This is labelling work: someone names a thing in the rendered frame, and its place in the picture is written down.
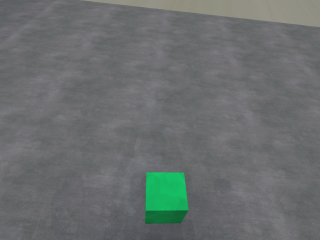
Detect carton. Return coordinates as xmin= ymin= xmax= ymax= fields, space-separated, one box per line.
xmin=145 ymin=172 xmax=189 ymax=224

